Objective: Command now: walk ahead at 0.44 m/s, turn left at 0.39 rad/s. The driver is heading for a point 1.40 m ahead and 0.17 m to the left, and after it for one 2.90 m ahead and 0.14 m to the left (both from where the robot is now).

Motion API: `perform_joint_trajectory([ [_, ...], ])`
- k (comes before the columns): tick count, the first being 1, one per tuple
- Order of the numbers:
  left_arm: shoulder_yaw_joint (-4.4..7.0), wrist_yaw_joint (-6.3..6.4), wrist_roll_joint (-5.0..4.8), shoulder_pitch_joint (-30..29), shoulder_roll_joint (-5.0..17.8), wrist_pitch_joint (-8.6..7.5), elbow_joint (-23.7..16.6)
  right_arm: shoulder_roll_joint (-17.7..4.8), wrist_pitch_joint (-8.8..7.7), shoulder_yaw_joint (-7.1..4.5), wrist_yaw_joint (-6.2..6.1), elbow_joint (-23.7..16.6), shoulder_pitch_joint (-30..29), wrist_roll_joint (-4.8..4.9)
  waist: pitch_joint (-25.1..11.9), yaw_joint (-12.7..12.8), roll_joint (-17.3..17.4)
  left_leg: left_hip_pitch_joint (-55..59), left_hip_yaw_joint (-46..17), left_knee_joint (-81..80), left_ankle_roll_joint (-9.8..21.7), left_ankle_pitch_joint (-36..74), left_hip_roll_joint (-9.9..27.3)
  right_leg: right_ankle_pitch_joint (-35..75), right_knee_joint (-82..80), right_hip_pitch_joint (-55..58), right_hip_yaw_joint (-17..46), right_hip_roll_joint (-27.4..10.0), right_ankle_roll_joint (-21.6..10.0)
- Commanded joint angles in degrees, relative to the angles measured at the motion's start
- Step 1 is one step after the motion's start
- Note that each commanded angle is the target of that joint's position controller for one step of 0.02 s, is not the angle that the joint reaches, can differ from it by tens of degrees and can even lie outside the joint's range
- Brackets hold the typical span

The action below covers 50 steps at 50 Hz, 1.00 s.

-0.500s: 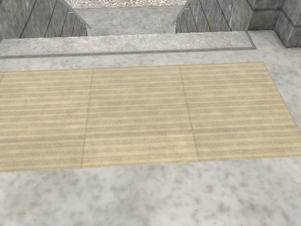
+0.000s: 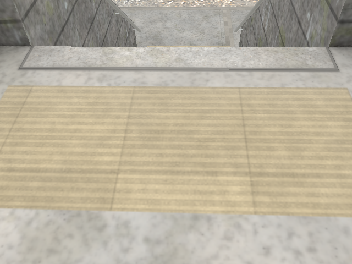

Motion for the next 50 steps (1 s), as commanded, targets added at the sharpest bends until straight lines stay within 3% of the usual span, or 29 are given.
perform_joint_trajectory([
  [1,-0.18,0.16,-0.20,5.23,3.67,-0.90,0.11,0.42,-0.15,0.22,0.72,-5.21,-6.26,-0.06,8.49,-0.06,-5.94,-16.65,1.57,0.95,-0.19,4.65,0.90,28.57,-7.06,4.32,6.64,-14.77,-4.33],
  [4,-0.82,0.48,-0.19,2.95,4.17,-1.16,-0.42,1.83,0.02,1.35,1.27,-9.25,-14.47,0.22,10.10,-0.15,-6.55,-10.22,5.77,-12.81,-0.31,9.52,0.26,33.97,-7.38,-1.72,0.42,-12.72,-3.83],
  [6,-0.76,0.97,-0.54,2.65,6.29,-1.33,-0.28,1.37,0.19,1.63,1.23,-10.21,-15.33,0.21,9.52,-0.83,-7.29,-0.79,10.21,-20.89,0.52,9.98,-2.42,49.28,-3.23,-3.95,-3.01,-12.43,-2.78],
  [8,-0.27,1.79,-1.35,3.07,8.75,-1.42,0.09,-1.56,-0.06,0.82,0.70,-8.45,-8.07,0.09,4.28,-3.96,-8.45,10.17,12.29,-23.46,2.27,11.10,-6.21,66.21,8.25,-3.32,-4.40,-12.91,-1.55],
  [9,0.03,2.07,-1.59,2.07,9.92,-1.21,-0.19,-3.24,-0.39,0.09,0.53,-6.38,-0.95,-0.08,0.26,-6.97,-9.49,17.33,10.79,-25.35,3.76,12.69,-6.81,66.74,17.10,-3.62,-4.08,-13.59,-1.26],
  [10,0.30,2.04,-1.88,0.37,10.52,-1.04,-0.84,-5.25,-0.82,-0.79,0.31,-4.14,6.29,-0.69,-3.42,-10.36,-9.74,25.33,8.13,-30.27,5.40,17.30,-6.08,59.37,28.24,-5.93,-4.48,-13.11,-0.75],
  [11,0.49,1.44,-1.97,-0.90,10.15,-0.98,-2.21,-8.29,-1.09,-1.79,-0.01,-3.24,10.30,-1.34,-6.25,-12.29,-6.58,33.92,1.81,-33.98,7.48,24.11,-0.69,36.44,44.50,-13.72,-5.30,-9.33,0.42],
  [12,-0.03,1.16,-1.61,3.18,4.31,-0.85,-5.14,-14.31,-0.58,-3.22,-0.36,-5.27,7.63,-1.17,-12.79,-6.11,8.53,47.06,-20.83,-26.10,13.62,65.51,17.87,-17.24,69.05,-29.09,-4.19,-0.48,2.47],
  [13,0.29,0.78,-2.64,5.33,6.51,-0.20,-6.65,-16.04,0.07,-3.75,-0.28,-6.22,8.60,1.04,-23.97,-6.88,3.97,50.26,-32.15,-32.58,22.65,63.32,23.22,-13.44,76.15,-33.01,6.61,0.13,2.55],
  [14,0.47,0.63,-1.83,0.46,7.64,0.09,-7.86,-13.30,0.82,-3.32,-1.06,-7.97,2.71,1.54,-16.49,-5.53,-0.74,41.91,-28.99,-37.33,21.47,48.73,20.97,-7.28,74.17,-36.04,7.15,-2.67,2.40],
  [15,0.53,0.54,-0.95,-2.90,7.65,0.24,-9.13,-9.96,1.02,-2.36,-1.47,-8.68,-1.46,1.82,-6.94,-3.79,-2.64,31.59,-24.48,-40.91,18.37,43.09,18.00,-4.71,68.95,-36.51,6.51,-4.41,2.48],
  [16,1.05,0.54,0.01,-5.21,8.38,0.84,-10.10,-7.96,0.96,-1.76,-1.77,-8.59,-2.52,1.68,-3.11,-1.95,-4.65,25.52,-21.53,-42.57,15.82,42.26,14.84,-4.14,64.37,-35.03,7.42,-5.77,2.75],
  [17,1.22,0.51,0.81,-4.53,8.11,2.16,-10.22,-7.25,0.95,-1.53,-2.07,-8.80,-2.69,1.70,-1.56,-0.57,-4.99,20.45,-18.18,-43.69,14.29,42.16,12.69,-4.21,60.51,-31.89,7.56,-6.29,3.09],
  [19,1.11,0.67,0.90,-3.79,6.26,4.55,-10.65,-7.57,0.43,-1.38,-1.83,-8.71,-1.99,1.12,-1.64,0.79,-3.92,15.90,-14.83,-43.66,11.84,44.97,9.92,-3.61,54.71,-28.05,7.13,-5.82,3.61],
  [22,1.38,0.55,0.47,-5.63,6.16,5.76,-11.79,-9.14,0.15,-1.61,-1.72,-9.30,-1.10,0.73,-3.72,0.84,-1.18,15.85,-12.05,-43.40,8.56,45.59,8.30,1.19,49.28,-28.64,6.38,-5.48,3.87],
  [26,2.09,0.29,0.38,-12.66,7.84,7.17,-14.16,-8.63,1.23,-1.30,-2.28,-9.30,1.86,1.04,-3.43,-1.71,2.40,19.22,-13.70,-45.47,3.71,31.03,7.50,6.02,43.63,-32.97,6.84,-5.82,4.45],
  [29,2.33,0.31,0.08,-15.79,8.30,7.86,-14.92,-8.71,1.80,-1.12,-2.73,-9.31,3.51,0.87,-2.06,-3.03,2.78,22.23,-16.71,-47.40,2.93,20.54,8.59,6.41,39.69,-35.11,7.82,-5.85,4.80],
  [31,2.32,-0.14,0.35,-17.26,8.29,7.66,-15.23,-8.64,1.84,-1.06,-2.77,-8.65,5.47,0.79,-1.31,-4.01,3.24,24.12,-20.23,-51.43,4.12,1.70,9.13,6.32,36.78,-36.40,7.92,-5.90,5.02],
  [33,2.32,-0.75,0.60,-18.63,8.46,7.10,-15.57,-8.77,1.69,-1.00,-2.69,-8.05,6.49,0.70,0.79,-4.59,4.06,25.75,-23.09,-54.59,5.64,-8.73,10.12,5.32,33.25,-37.69,7.44,-5.62,5.08],
  [40,1.74,-2.28,0.19,-20.06,7.81,4.67,-16.41,-10.02,-0.75,-1.22,-2.66,-6.39,9.84,0.08,2.56,-5.75,2.35,30.44,-19.91,-56.23,9.18,-10.40,13.37,0.39,27.16,-36.33,5.55,-4.34,1.93],
  [46,1.46,-3.22,0.11,-22.16,7.77,3.73,-18.85,-10.69,-2.15,-1.52,-2.70,-5.84,10.22,0.13,3.82,-5.91,2.91,29.86,-14.90,-54.66,8.93,-8.41,14.97,-1.88,21.49,-32.68,4.08,-3.91,-0.46],
  [48,1.40,-3.45,-0.10,-22.12,7.70,3.51,-19.70,-11.15,-2.31,-1.69,-2.46,-5.96,9.00,0.22,4.34,-5.12,3.37,26.97,-12.12,-53.27,7.98,-6.20,14.76,-1.08,17.63,-28.01,2.51,-3.33,-1.28],
  [50,1.40,-3.46,-0.06,-18.65,7.18,3.15,-19.21,-11.81,-2.18,-1.88,-2.19,-6.15,6.66,0.79,4.12,-2.27,2.78,21.14,-7.32,-48.47,6.02,-1.18,13.13,3.16,10.50,-17.60,-0.20,-1.14,-2.22],
])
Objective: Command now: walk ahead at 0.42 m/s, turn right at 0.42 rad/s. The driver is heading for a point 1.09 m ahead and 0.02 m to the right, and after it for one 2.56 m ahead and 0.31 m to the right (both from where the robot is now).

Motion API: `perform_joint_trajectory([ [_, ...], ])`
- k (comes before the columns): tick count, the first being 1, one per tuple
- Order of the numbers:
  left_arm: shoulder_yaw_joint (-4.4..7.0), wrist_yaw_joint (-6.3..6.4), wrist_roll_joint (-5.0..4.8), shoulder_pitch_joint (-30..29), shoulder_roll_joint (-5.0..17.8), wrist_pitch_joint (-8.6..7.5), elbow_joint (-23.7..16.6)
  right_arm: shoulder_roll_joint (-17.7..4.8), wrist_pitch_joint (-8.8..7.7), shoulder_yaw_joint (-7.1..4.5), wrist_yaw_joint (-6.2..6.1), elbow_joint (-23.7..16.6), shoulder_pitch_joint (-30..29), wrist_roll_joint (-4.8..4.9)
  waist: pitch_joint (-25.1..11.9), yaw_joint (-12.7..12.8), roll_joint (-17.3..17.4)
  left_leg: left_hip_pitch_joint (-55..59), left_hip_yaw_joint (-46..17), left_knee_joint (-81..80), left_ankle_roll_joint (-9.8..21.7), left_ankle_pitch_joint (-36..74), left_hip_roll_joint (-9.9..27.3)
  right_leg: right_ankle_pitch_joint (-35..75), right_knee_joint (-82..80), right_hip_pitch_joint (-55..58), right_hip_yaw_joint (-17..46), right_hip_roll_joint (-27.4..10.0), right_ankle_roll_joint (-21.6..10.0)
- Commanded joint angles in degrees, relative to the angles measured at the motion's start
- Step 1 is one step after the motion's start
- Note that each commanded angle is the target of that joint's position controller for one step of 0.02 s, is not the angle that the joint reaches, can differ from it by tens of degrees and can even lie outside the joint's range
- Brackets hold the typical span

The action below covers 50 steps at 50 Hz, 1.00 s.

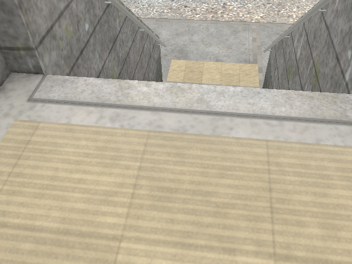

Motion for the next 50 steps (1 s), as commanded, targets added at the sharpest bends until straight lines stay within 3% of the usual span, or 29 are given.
perform_joint_trajectory([
  [1,1.05,0.11,0.21,2.27,3.98,-1.58,-3.01,-8.05,-0.59,-1.66,0.03,-2.33,-1.49,0.63,5.15,4.43,1.94,-10.43,-5.61,4.06,6.84,1.70,13.90,2.47,-8.57,10.80,-2.56,3.35,-1.71],
  [2,2.16,0.64,0.53,9.94,6.60,-2.07,-0.60,-6.57,-0.79,-1.05,0.00,-3.00,-2.68,0.33,1.09,7.50,-1.87,-16.15,-1.17,14.92,4.74,6.99,10.86,0.73,-9.82,21.71,1.97,1.45,-3.17],
  [3,3.52,1.36,1.50,18.37,12.08,-2.46,0.50,-2.98,-0.92,0.22,0.30,-6.05,-5.84,-0.42,-2.34,10.59,-13.56,-25.80,5.65,34.60,1.36,-3.91,5.46,-11.02,-17.89,29.01,22.79,-13.44,-6.56],
  [4,4.18,1.28,0.04,19.59,16.00,-2.28,0.26,-2.99,-1.40,0.21,0.86,-8.37,-7.40,-0.80,1.27,9.43,-17.80,-44.34,2.87,45.15,0.26,-17.20,-1.73,-13.40,-24.74,33.11,45.99,-21.52,-13.68],
  [5,3.73,1.19,-0.59,16.72,12.90,-1.71,0.09,-5.95,-1.34,-0.26,1.40,-7.63,-7.89,-1.73,5.63,7.67,-7.34,-46.73,-2.40,50.15,0.41,-13.65,4.15,-8.26,-22.13,29.62,39.38,-20.25,-14.44],
  [6,3.09,0.87,-0.79,13.03,10.52,-1.69,-1.15,-5.96,-1.64,-0.30,2.18,-7.63,-8.58,-1.09,6.15,5.83,-4.13,-44.67,-3.22,49.69,0.02,-7.94,5.61,0.18,-20.98,25.90,33.36,-16.52,-12.91],
  [7,2.86,0.67,-0.73,10.79,9.56,-1.79,-1.81,-5.77,-1.59,-0.26,2.40,-7.53,-8.79,-0.65,6.85,4.39,-2.53,-42.16,-2.99,47.61,-0.93,-5.00,6.63,7.86,-21.53,22.61,27.74,-13.46,-11.18],
  [9,2.41,0.95,-1.21,9.62,8.43,-2.44,-2.30,-5.53,-0.19,-0.13,2.64,-7.48,-8.82,-1.70,5.53,3.01,-4.21,-38.43,-1.77,45.45,-3.13,-1.45,6.80,20.94,-21.88,20.00,21.54,-9.27,-9.53],
  [11,2.54,1.21,-1.85,12.03,8.92,-2.93,-1.30,-4.85,0.90,0.06,2.74,-8.99,-10.99,-1.90,4.60,2.89,-4.82,-38.05,-0.47,44.79,-4.57,0.72,5.88,32.24,-20.93,19.21,18.89,-7.74,-9.60],
  [16,1.76,1.62,-1.53,16.33,7.37,-3.29,1.07,-2.42,1.37,1.55,3.31,-12.29,-21.02,-0.77,6.48,5.69,-5.77,-35.83,3.74,30.97,-3.88,10.82,4.81,43.93,-22.09,18.77,11.37,-4.73,-5.35],
  [19,1.41,2.06,-0.92,17.91,7.66,-3.75,2.25,-1.87,1.25,2.31,3.54,-13.76,-26.10,0.08,7.54,7.31,-6.22,-31.77,4.99,21.68,-1.04,14.92,3.78,44.94,-23.98,20.96,9.84,-6.27,-3.65],
  [22,1.30,2.87,-0.18,15.90,8.90,-4.14,2.83,-3.96,1.21,1.78,3.06,-13.00,-23.13,0.38,6.10,4.61,-6.44,-24.85,4.98,17.88,2.71,11.81,0.94,58.24,-20.45,25.40,7.55,-8.65,-2.31],
  [24,1.54,3.54,0.90,14.45,10.25,-3.69,3.09,-6.22,1.12,0.80,2.20,-9.59,-12.92,0.54,0.79,0.10,-6.92,-16.16,4.75,17.31,4.96,6.27,-2.47,70.11,-7.94,28.87,5.79,-9.04,-1.21],
  [25,1.70,3.61,0.93,13.25,11.03,-3.21,3.00,-6.77,0.85,0.31,1.79,-6.97,-4.99,0.47,-2.67,-3.55,-6.15,-7.86,4.48,13.76,6.11,7.61,-2.89,68.65,2.80,27.08,4.27,-8.30,-0.93],
  [26,1.28,3.52,0.56,12.66,10.34,-3.24,2.01,-9.06,0.73,-0.57,1.15,-5.24,2.87,-0.61,-7.19,-6.80,-3.12,4.86,-3.25,13.52,8.83,5.00,3.76,54.53,17.29,17.51,2.92,-6.96,-0.87],
  [27,0.31,2.83,-1.29,18.52,5.27,-3.34,0.46,-15.76,1.05,-2.59,0.89,-5.07,6.20,-1.85,-12.57,-3.22,10.60,20.92,-31.94,13.06,18.89,4.56,20.20,14.26,42.98,-4.45,-0.17,3.09,2.73],
  [28,0.92,2.51,0.29,16.54,8.82,-3.70,0.07,-12.77,1.75,-2.42,1.77,-4.72,2.15,1.16,-12.94,-1.89,7.21,20.32,-47.02,3.43,21.49,2.49,22.26,-9.38,48.69,-13.91,5.56,6.65,1.85],
  [29,0.74,2.28,0.53,10.74,9.01,-4.13,-1.84,-11.07,1.79,-2.14,1.96,-5.97,-3.89,1.73,-3.05,0.17,3.66,11.90,-38.81,1.52,19.69,-3.99,20.56,-4.51,46.96,-18.26,8.28,2.10,1.02],
  [30,0.59,2.08,0.30,7.39,9.50,-4.69,-2.62,-8.13,1.77,-1.56,2.01,-6.89,-7.09,1.31,2.34,0.96,-0.85,3.50,-32.60,-0.17,17.90,3.39,18.87,-1.43,43.42,-17.13,7.36,0.00,1.13],
  [31,0.60,2.08,0.31,6.37,8.94,-4.39,-2.85,-6.93,1.53,-1.15,1.78,-7.01,-8.05,0.98,5.46,2.76,-3.17,-2.84,-27.56,-0.38,16.18,15.45,16.46,-1.17,40.37,-14.42,7.04,-1.32,1.63],
  [32,0.45,2.18,0.84,7.11,8.47,-3.34,-3.18,-6.06,1.17,-0.76,1.50,-6.56,-7.99,1.21,5.89,4.59,-3.46,-7.22,-23.02,-0.16,14.92,27.14,14.24,-1.73,37.73,-11.09,6.70,-2.13,2.75],
  [34,-0.06,2.23,1.08,8.65,6.40,-1.49,-3.36,-7.21,0.27,-0.88,1.65,-6.21,-7.04,1.21,3.76,5.94,-2.08,-10.20,-16.93,1.07,13.87,43.27,11.82,-1.88,33.33,-7.35,5.25,-1.99,4.53],
  [36,-0.29,2.34,0.79,7.35,5.75,-0.62,-4.40,-8.97,0.36,-1.36,1.65,-6.17,-6.33,1.09,2.44,6.22,-0.47,-11.20,-13.72,1.87,12.80,49.25,9.39,1.28,28.53,-7.21,3.84,-1.44,5.80],
  [39,-0.36,2.53,0.60,1.88,6.05,0.27,-6.63,-9.10,1.53,-1.50,1.20,-6.17,-3.76,1.35,1.14,4.32,1.77,-9.22,-12.83,4.00,8.98,50.16,6.87,7.32,21.95,-9.38,2.77,-0.82,6.77],
  [42,-0.48,2.64,0.14,-3.13,6.61,0.91,-8.52,-9.26,2.76,-1.77,0.42,-6.08,-0.47,1.51,0.11,1.78,3.06,-4.22,-15.59,6.29,5.99,46.95,6.78,10.90,17.83,-12.33,3.69,-0.52,6.83],
  [47,-0.83,3.09,-0.56,-8.48,7.77,0.48,-10.66,-9.92,4.45,-2.44,-0.61,-7.14,1.57,0.43,1.43,-0.42,3.74,2.99,-22.48,11.07,7.06,45.57,8.81,6.12,11.18,-15.51,5.84,1.12,6.25],
  [50,-0.81,3.57,-1.09,-5.59,9.01,-0.41,-10.27,-10.79,4.91,-2.95,-0.70,-9.05,-1.73,0.05,1.83,1.37,4.75,1.73,-26.68,14.37,6.30,42.61,8.30,3.02,2.64,-8.29,7.48,2.57,4.56],
])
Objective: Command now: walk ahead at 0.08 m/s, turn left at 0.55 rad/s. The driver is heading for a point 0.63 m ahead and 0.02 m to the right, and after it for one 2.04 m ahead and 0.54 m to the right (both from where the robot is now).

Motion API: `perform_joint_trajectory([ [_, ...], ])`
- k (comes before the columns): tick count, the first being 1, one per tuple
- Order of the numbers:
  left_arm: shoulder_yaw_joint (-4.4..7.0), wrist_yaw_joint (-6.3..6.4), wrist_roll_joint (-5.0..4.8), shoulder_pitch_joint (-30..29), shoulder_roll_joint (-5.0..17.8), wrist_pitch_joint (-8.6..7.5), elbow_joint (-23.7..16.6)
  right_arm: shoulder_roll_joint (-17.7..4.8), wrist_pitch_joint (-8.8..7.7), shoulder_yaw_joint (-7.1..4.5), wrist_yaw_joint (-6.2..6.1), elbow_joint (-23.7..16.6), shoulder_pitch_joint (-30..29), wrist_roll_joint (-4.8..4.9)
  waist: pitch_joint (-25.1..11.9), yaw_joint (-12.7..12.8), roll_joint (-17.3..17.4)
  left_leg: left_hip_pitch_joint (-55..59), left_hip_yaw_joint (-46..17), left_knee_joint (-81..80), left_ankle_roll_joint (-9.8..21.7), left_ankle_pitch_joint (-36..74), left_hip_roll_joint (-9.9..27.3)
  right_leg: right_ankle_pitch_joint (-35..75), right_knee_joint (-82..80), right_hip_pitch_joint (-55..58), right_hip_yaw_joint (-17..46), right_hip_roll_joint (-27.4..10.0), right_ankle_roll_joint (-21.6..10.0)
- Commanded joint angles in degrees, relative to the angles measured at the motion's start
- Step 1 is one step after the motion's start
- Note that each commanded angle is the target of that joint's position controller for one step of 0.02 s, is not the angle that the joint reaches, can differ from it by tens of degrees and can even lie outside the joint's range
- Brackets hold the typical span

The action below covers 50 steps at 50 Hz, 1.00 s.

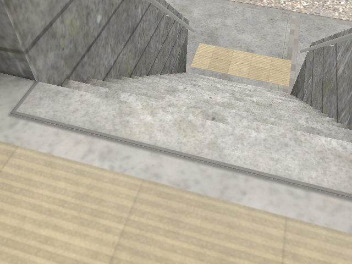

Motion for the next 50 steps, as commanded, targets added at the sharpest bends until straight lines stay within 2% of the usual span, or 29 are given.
perform_joint_trajectory([
  [1,1.66,0.80,-0.47,3.62,6.90,-1.68,-3.12,-9.75,0.03,-2.51,-0.30,-4.21,-1.65,-0.09,-4.31,4.00,8.08,3.88,-14.19,4.71,2.60,42.56,14.45,-0.96,-11.06,7.06,0.83,1.89,-1.82],
  [2,1.81,1.27,0.05,7.73,7.29,-2.34,-2.18,-9.58,-0.24,-2.43,-0.14,-5.26,-4.66,0.68,-4.93,6.95,7.13,-0.39,-13.62,8.66,0.33,39.06,11.75,6.79,-19.39,16.10,1.34,0.88,-2.79],
  [3,2.71,2.08,0.68,11.64,11.34,-2.82,-2.10,-6.39,-0.74,-1.53,0.12,-6.99,-3.56,1.75,-10.44,7.14,-1.02,-6.09,-8.51,19.80,-2.52,23.89,8.42,20.51,-20.47,28.26,10.16,-11.23,-5.87],
  [4,3.38,2.09,0.02,9.63,15.30,-1.56,-3.51,-3.66,-0.25,-1.21,-0.32,-7.41,4.29,2.22,-14.93,3.03,-13.85,-16.96,2.79,32.18,-4.46,-22.04,-2.56,45.21,-19.24,35.89,26.85,-26.48,-15.17],
  [5,3.17,1.62,-0.93,11.77,11.68,-0.51,-2.72,-8.39,0.69,-1.97,-0.76,-5.21,5.76,-0.39,-15.02,3.10,-7.63,-18.95,5.30,40.68,-5.01,-24.03,1.65,46.33,-18.13,32.35,28.35,-27.15,-18.58],
  [6,2.14,1.50,-0.84,10.33,7.93,-0.28,-3.18,-8.85,1.27,-2.32,-0.48,-4.49,2.89,-0.90,-10.65,3.04,-2.61,-19.13,4.62,43.65,-5.60,-19.43,2.91,42.03,-18.75,28.00,22.10,-23.20,-17.53],
  [7,1.62,1.42,-0.53,7.45,6.10,0.00,-3.57,-8.10,1.84,-2.23,0.03,-4.56,0.70,-0.75,-7.77,2.48,-1.05,-18.84,4.82,43.42,-6.36,-15.63,4.09,35.78,-20.43,24.20,15.94,-19.01,-15.40],
  [8,1.53,1.52,-0.13,5.72,6.05,0.11,-3.77,-7.37,2.45,-2.04,0.63,-5.04,-0.88,-0.46,-6.31,2.18,-3.74,-18.64,4.91,42.63,-7.05,-12.87,4.83,31.03,-21.92,22.16,12.02,-15.93,-13.61],
  [9,1.70,1.54,0.41,5.35,6.59,0.07,-3.58,-6.67,2.89,-1.71,1.15,-4.92,-0.75,-0.07,-5.84,2.24,-6.45,-17.40,5.59,43.06,-7.72,-10.82,4.37,31.09,-22.44,20.14,8.90,-13.60,-13.18],
  [10,1.86,1.32,0.66,5.72,6.88,-0.10,-3.18,-6.35,3.12,-1.50,1.40,-4.84,-0.72,0.28,-6.25,2.24,-6.93,-16.34,5.83,42.97,-7.98,-9.47,3.75,32.18,-22.39,19.31,7.02,-12.60,-13.18],
  [12,1.97,0.97,0.59,6.79,6.97,-0.55,-2.45,-5.97,3.36,-1.15,1.53,-5.16,-1.94,0.51,-7.41,2.49,-6.32,-15.61,5.68,39.89,-8.04,-8.62,3.38,31.07,-22.61,19.91,5.95,-12.74,-13.67],
  [15,2.09,0.71,0.52,7.71,7.26,-0.48,-1.32,-4.92,3.91,-0.23,1.46,-5.30,-4.31,0.17,-7.14,3.25,-6.93,-13.94,6.72,30.44,-7.65,-9.14,4.72,20.03,-24.06,19.84,6.26,-12.92,-13.92],
  [19,2.65,-0.12,0.96,8.98,8.71,0.54,0.12,-4.04,4.10,1.11,1.33,-5.15,-7.47,0.49,-5.66,5.08,-9.04,-6.96,10.49,15.95,-5.98,-9.98,5.99,5.18,-25.52,16.78,7.45,-12.45,-13.79],
  [21,2.85,-0.36,0.70,9.41,9.14,1.29,0.94,-3.65,3.56,1.54,1.09,-4.05,-6.15,0.52,-5.10,4.20,-8.20,-2.72,11.92,7.19,-4.79,-5.70,6.26,4.43,-24.23,15.38,7.95,-12.35,-13.14],
  [22,2.81,-0.35,0.27,9.41,9.03,1.65,1.29,-3.17,3.03,1.82,0.92,-3.02,-4.34,0.33,-4.78,3.04,-7.11,1.68,12.43,-0.50,-3.78,-0.38,6.41,4.26,-22.88,13.14,7.45,-11.87,-11.69],
  [23,2.73,-0.31,0.30,11.37,8.58,1.71,2.13,-4.03,2.35,1.94,0.69,-2.83,-4.62,0.04,-4.00,3.10,-4.93,5.16,9.79,-6.93,-2.59,3.96,7.76,2.98,-22.11,10.19,7.13,-11.30,-8.92],
  [24,2.20,-0.56,0.15,12.41,6.37,1.40,1.71,-6.49,1.49,1.88,0.25,-3.44,-5.47,-0.97,-4.78,4.18,1.73,7.70,-0.29,-11.49,-1.12,1.18,15.93,-0.67,-17.32,7.05,4.52,-8.76,-5.57],
  [25,1.36,-0.60,-0.72,12.41,3.10,0.96,0.55,-9.67,1.09,1.48,-0.01,-4.04,-9.15,-0.68,-2.80,6.71,11.32,-0.34,-9.73,-13.15,2.74,5.09,25.15,-5.74,-15.24,7.62,-2.89,-1.12,-2.91],
  [26,1.50,-0.15,-0.31,10.88,4.20,1.41,2.37,-5.93,0.46,2.52,0.10,-3.93,-12.12,-0.46,-1.23,5.71,10.12,-9.83,-7.85,-13.29,4.18,2.20,25.49,-6.82,-12.72,16.65,-2.03,-2.27,-2.67],
  [27,1.58,-0.30,-0.38,10.73,4.09,1.57,2.92,-4.02,-0.11,3.26,0.09,-3.87,-14.30,-0.27,-0.41,7.12,9.20,-11.53,-4.82,-13.04,2.24,-0.54,21.85,-2.50,-14.96,19.89,-1.73,-1.85,-2.82],
  [28,1.51,-0.50,-0.22,10.19,3.95,1.45,3.72,-3.77,-0.39,3.46,-0.08,-2.89,-13.82,-0.25,0.06,6.89,9.34,-11.51,-2.36,-12.56,0.15,-2.55,18.94,1.89,-17.53,21.48,-1.72,-1.90,-2.67],
  [29,1.74,-0.66,0.09,10.32,4.71,1.27,4.31,-4.07,-0.68,3.51,-0.34,-1.96,-12.25,0.00,0.13,6.61,10.28,-11.02,-1.17,-12.33,-1.14,-2.90,17.16,4.69,-18.73,22.52,-1.40,-2.50,-2.58],
  [31,1.54,-0.90,0.28,12.25,4.85,0.65,6.38,-4.06,-0.91,3.54,-0.43,-0.45,-10.01,0.52,-0.44,6.41,8.82,-9.87,-0.29,-12.22,-1.88,-3.75,15.82,6.01,-20.49,23.26,-0.09,-4.10,-2.48],
  [32,1.57,-0.92,0.05,12.81,5.14,0.49,7.49,-3.75,-0.84,3.56,-0.38,0.27,-8.81,0.60,0.46,5.96,6.90,-9.52,-0.19,-12.45,-1.85,-4.51,15.44,5.06,-20.63,22.16,0.39,-4.44,-2.58],
  [34,1.42,-0.84,-0.07,12.88,4.29,0.41,9.28,-3.47,-0.81,3.58,-0.47,1.60,-7.82,0.49,1.87,5.80,3.89,-8.08,0.38,-11.54,-1.51,-2.36,15.18,4.71,-21.29,20.48,0.82,-4.63,-2.65],
  [37,1.19,-0.55,-0.05,12.87,3.45,0.24,11.43,-3.37,-1.09,3.48,-0.56,3.43,-6.64,0.57,0.67,5.50,2.27,-5.94,1.28,-10.24,-1.26,2.10,14.85,6.08,-21.95,20.71,1.27,-4.92,-2.69],
  [43,1.09,-0.06,-0.15,12.96,2.84,0.22,15.39,-2.41,-1.38,3.61,-0.81,6.83,-5.21,0.67,-0.41,5.30,1.15,-4.38,2.49,-9.28,-1.27,5.87,14.40,7.23,-21.99,21.83,1.62,-5.44,-3.23],
  [50,0.90,0.41,-0.22,13.27,1.99,0.45,19.03,-1.06,-1.39,4.07,-1.20,10.34,-2.99,0.64,-0.53,5.30,1.65,-3.69,3.32,-8.62,-1.54,8.83,14.25,8.84,-21.44,22.63,1.64,-5.70,-3.84],
])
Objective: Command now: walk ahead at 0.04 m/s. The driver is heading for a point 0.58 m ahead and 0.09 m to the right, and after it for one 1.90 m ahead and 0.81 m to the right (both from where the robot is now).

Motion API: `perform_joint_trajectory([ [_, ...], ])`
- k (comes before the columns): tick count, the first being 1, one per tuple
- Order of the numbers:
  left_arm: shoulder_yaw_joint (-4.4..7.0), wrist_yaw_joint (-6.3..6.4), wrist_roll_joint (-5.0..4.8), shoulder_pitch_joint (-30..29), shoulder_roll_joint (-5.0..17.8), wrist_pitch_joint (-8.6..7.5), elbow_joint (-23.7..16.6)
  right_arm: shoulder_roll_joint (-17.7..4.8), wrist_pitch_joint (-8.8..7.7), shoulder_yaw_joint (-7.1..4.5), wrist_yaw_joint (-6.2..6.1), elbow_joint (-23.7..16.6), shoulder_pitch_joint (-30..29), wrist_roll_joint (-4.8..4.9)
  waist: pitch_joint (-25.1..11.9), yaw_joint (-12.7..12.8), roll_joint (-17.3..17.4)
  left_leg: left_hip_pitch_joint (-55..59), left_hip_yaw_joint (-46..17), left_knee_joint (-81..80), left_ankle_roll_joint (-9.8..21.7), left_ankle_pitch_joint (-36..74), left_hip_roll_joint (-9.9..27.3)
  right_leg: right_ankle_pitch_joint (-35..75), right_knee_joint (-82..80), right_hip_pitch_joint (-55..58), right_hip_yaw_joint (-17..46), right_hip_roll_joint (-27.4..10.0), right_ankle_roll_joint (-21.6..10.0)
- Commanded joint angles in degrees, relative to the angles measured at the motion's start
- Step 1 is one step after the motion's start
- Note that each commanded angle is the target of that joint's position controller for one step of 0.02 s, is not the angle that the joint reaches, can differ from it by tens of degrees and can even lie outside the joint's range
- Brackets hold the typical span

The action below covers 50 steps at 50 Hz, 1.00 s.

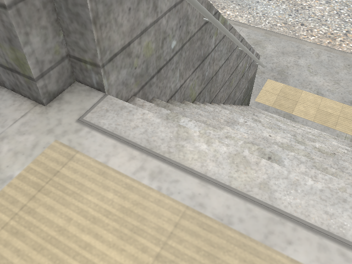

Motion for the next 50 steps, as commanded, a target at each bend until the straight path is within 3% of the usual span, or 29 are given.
perform_joint_trajectory([
  [1,0.80,0.28,0.02,2.37,4.87,-0.24,0.13,-4.89,-0.41,-0.74,-0.28,0.02,3.34,-0.12,-0.04,-0.18,0.50,-6.69,-5.89,-5.56,2.03,1.94,6.79,-0.07,-1.82,5.32,5.54,-4.85,-1.65],
  [3,1.34,0.08,0.29,1.76,5.60,0.15,0.05,-7.10,0.07,-1.72,-0.22,0.48,4.60,-0.29,2.03,-0.72,3.09,-8.67,-7.92,-6.40,4.28,-16.14,6.40,-15.07,2.91,1.45,2.83,-1.37,-2.72],
  [4,1.48,-0.21,0.64,0.51,5.52,0.29,-0.49,-7.94,0.36,-2.17,-0.09,0.48,5.51,-0.41,4.78,-1.45,4.60,-9.52,-11.14,-8.29,5.94,-24.65,7.98,-20.17,5.75,-3.43,1.85,-0.03,-3.10],
  [6,1.05,-0.94,1.45,-2.97,3.02,-0.16,-2.39,-9.26,0.26,-3.04,-0.05,1.24,8.70,-0.37,10.10,-3.12,8.43,-7.75,-20.09,-13.63,9.99,-32.11,14.99,-17.31,13.70,-12.77,-2.26,1.39,-2.97],
  [7,1.03,-1.16,1.76,-4.31,2.75,-0.74,-3.33,-9.06,-0.08,-3.29,-0.05,1.45,9.28,-0.43,11.36,-3.50,8.77,-6.88,-22.87,-14.91,11.63,-30.26,17.81,-14.60,16.94,-15.61,-2.20,-0.30,-3.26],
  [9,1.60,-1.59,1.43,-5.70,4.15,-2.20,-4.89,-8.90,-1.16,-3.68,0.18,1.69,9.81,-1.05,11.05,-3.31,7.79,-2.48,-22.99,-14.17,12.82,-20.96,19.31,-15.94,19.17,-19.63,-1.14,-2.19,-3.91],
  [11,2.08,-2.07,0.71,-5.20,4.44,-3.49,-5.58,-8.74,-2.10,-4.05,0.38,1.81,9.39,-0.90,9.43,-2.21,6.96,-0.51,-18.49,-11.53,11.71,-11.45,17.71,-14.71,14.68,-16.60,-2.16,-2.09,-4.16],
  [13,2.49,-2.17,-0.02,2.89,3.18,-4.22,-3.14,-8.30,-2.51,-4.12,0.55,1.04,6.01,-0.23,6.89,2.60,5.68,-8.67,-11.72,-5.87,8.72,-3.49,13.73,-8.03,4.84,0.65,-4.87,0.89,-4.27],
  [14,3.40,-1.74,-0.02,10.24,4.56,-4.52,-0.49,-7.05,-2.98,-3.76,0.74,0.25,4.66,-0.33,3.97,5.54,2.08,-15.94,-7.58,1.73,6.76,1.62,10.40,-7.56,2.12,13.94,-1.90,0.82,-4.55],
  [15,4.99,-0.97,0.74,18.56,10.23,-4.91,0.92,-3.23,-3.62,-2.62,1.39,-2.15,2.48,0.05,0.30,8.88,-11.32,-25.80,1.39,20.84,3.32,-0.78,2.76,-21.06,-7.97,23.48,18.58,-12.43,-8.05],
  [16,5.71,-1.16,0.33,23.69,13.22,-4.24,3.21,-3.91,-3.77,-2.95,1.66,-3.62,2.35,-1.01,-0.46,8.09,-17.06,-34.66,4.31,35.00,2.54,-14.88,-1.24,-24.53,-13.72,25.37,36.41,-21.95,-12.20],
  [17,4.52,-1.20,0.52,17.57,8.95,-3.77,1.75,-6.09,-3.49,-3.58,1.81,-3.45,0.84,-2.02,3.70,4.25,-6.37,-36.39,0.40,42.27,3.58,-11.98,3.27,-25.32,-12.62,19.68,32.86,-21.55,-11.91],
  [18,3.96,-1.45,0.62,11.83,7.08,-4.02,-0.44,-4.18,-3.71,-3.23,2.44,-3.03,0.80,-1.69,6.00,2.04,-2.43,-35.63,-0.41,43.34,3.91,-6.04,5.46,-21.39,-13.11,14.57,27.79,-19.49,-11.10],
  [19,3.60,-1.49,0.65,8.47,6.27,-4.38,-1.57,-3.15,-3.94,-3.08,2.92,-2.65,1.12,-1.31,6.05,0.32,-1.30,-33.82,-0.20,42.34,3.69,-1.83,6.94,-16.08,-14.16,11.97,22.71,-17.13,-10.10],
  [21,2.71,-1.25,0.39,8.08,4.43,-5.26,-1.24,-3.24,-3.34,-3.34,3.49,-2.42,1.39,-1.81,4.96,-0.97,-2.66,-32.06,1.63,40.71,2.48,1.78,7.78,-3.97,-14.66,11.31,14.90,-13.50,-8.81],
  [24,2.11,-0.95,0.15,13.22,4.14,-5.92,1.18,-3.19,-2.31,-3.63,3.70,-3.54,-1.54,-1.63,3.97,-0.93,-3.70,-34.80,4.57,39.60,1.15,4.03,7.10,15.26,-12.83,14.08,8.52,-11.91,-8.62],
  [29,1.17,-0.60,0.32,15.27,3.37,-6.01,2.12,-1.52,-1.91,-2.74,3.85,-8.62,-14.93,-1.02,6.79,0.91,-4.37,-34.43,8.52,25.12,-0.03,9.81,5.30,25.46,-13.72,11.41,3.47,-9.57,-8.40],
  [32,1.08,-0.19,0.38,16.48,4.12,-6.09,2.86,-1.30,-1.94,-2.35,3.69,-10.29,-18.84,-0.55,7.22,1.47,-5.24,-28.93,10.42,15.89,1.30,12.07,3.41,30.53,-13.65,11.92,2.39,-10.34,-8.44],
  [35,1.37,0.20,0.45,14.45,5.41,-6.30,2.97,-3.27,-2.29,-3.16,2.85,-9.95,-14.79,-0.56,4.32,-1.70,-5.44,-21.15,10.55,12.52,4.57,9.67,0.91,46.87,-7.13,15.80,1.27,-12.04,-7.95],
  [37,1.78,0.38,0.63,12.41,6.53,-5.90,2.60,-5.56,-3.03,-4.63,2.00,-5.60,-1.26,-0.54,-2.73,-7.36,-5.13,-8.21,9.96,9.25,6.84,7.89,-1.37,53.27,8.53,16.78,0.26,-11.61,-7.15],
  [38,1.80,0.17,0.34,11.62,6.58,-5.71,2.19,-7.25,-3.47,-5.58,1.46,-2.97,7.30,-1.21,-6.80,-10.99,-3.73,3.71,6.82,5.98,8.32,7.86,1.64,43.40,20.71,10.05,-0.78,-9.83,-6.57],
  [39,1.27,-0.13,0.34,13.37,3.75,-5.66,0.59,-12.52,-3.66,-6.97,1.06,-1.88,15.08,-2.51,-13.70,-11.63,3.82,15.25,-10.73,4.88,11.16,-0.90,16.52,16.06,39.61,-0.54,-3.24,-5.33,-6.13],
  [40,1.44,-1.05,-1.33,19.13,0.55,-5.40,0.78,-13.55,-2.76,-7.37,1.66,-2.54,12.78,-1.73,-17.92,-7.09,13.33,23.27,-40.29,-5.72,19.90,-7.69,27.39,-21.81,58.52,-18.60,0.16,5.32,-4.59],
  [41,2.30,-0.78,-0.01,13.41,4.76,-5.00,-0.40,-11.06,-2.60,-6.96,2.07,-3.77,5.11,-0.11,-9.23,-5.23,3.93,15.28,-34.35,-8.70,17.81,-14.60,25.22,-16.68,59.43,-24.15,4.35,0.22,-5.73],
  [42,2.52,-1.07,0.28,8.16,4.78,-5.14,-1.97,-6.94,-3.08,-5.83,2.24,-4.96,-0.02,0.03,-2.49,-4.15,1.22,6.51,-25.88,-10.76,15.74,-13.32,23.44,-11.68,56.46,-24.22,4.18,-2.07,-5.98],
  [43,2.49,-1.06,0.15,7.02,3.31,-5.04,-1.92,-3.99,-3.84,-4.99,2.22,-4.71,-1.96,-0.39,2.41,-2.08,-1.63,-1.46,-18.82,-12.51,13.61,-1.40,21.36,-9.52,52.86,-21.00,4.08,-3.72,-5.70],
  [45,2.42,-1.13,1.41,9.83,0.78,-3.36,-0.88,-1.14,-5.23,-3.86,1.40,-3.05,-0.48,-0.48,2.65,1.15,-0.50,-8.35,-6.98,-11.55,10.40,21.14,18.09,-9.50,48.38,-13.44,4.07,-4.80,-4.28],
  [47,2.75,-1.19,1.35,9.96,0.16,-2.01,-1.37,-2.27,-6.23,-3.83,1.16,-2.34,2.03,-0.56,1.63,2.23,0.62,-8.82,-0.29,-9.55,9.73,38.80,17.25,-9.10,46.81,-12.59,2.67,-3.81,-3.47],
  [50,2.97,-1.40,0.96,4.75,0.62,-0.90,-4.08,-4.10,-6.00,-3.86,0.65,-2.85,2.82,-0.62,1.40,2.60,3.47,-7.06,7.04,-8.09,7.74,47.47,15.17,-2.93,40.02,-16.78,0.24,-3.66,-2.73],
])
